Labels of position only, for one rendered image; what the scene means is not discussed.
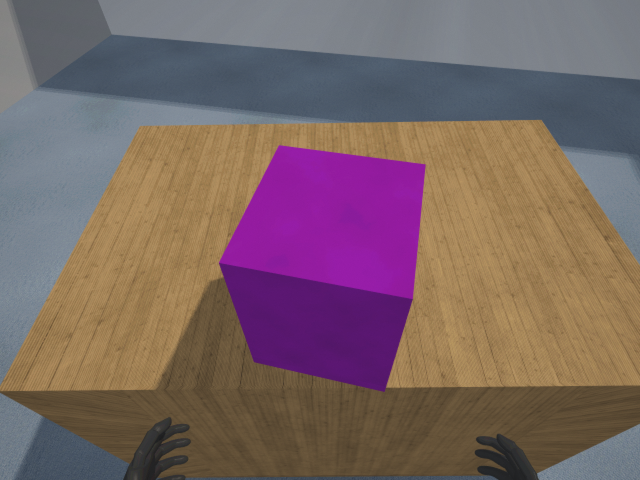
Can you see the pedestal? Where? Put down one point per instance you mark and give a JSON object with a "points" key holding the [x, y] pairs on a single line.
{"points": [[525, 318]]}

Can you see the left robot hand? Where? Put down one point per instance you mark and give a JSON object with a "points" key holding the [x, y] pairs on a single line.
{"points": [[146, 465]]}

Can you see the carton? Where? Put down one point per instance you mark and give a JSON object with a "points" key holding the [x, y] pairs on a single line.
{"points": [[321, 266]]}

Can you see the right robot hand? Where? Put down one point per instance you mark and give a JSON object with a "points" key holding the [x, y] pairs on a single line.
{"points": [[515, 461]]}

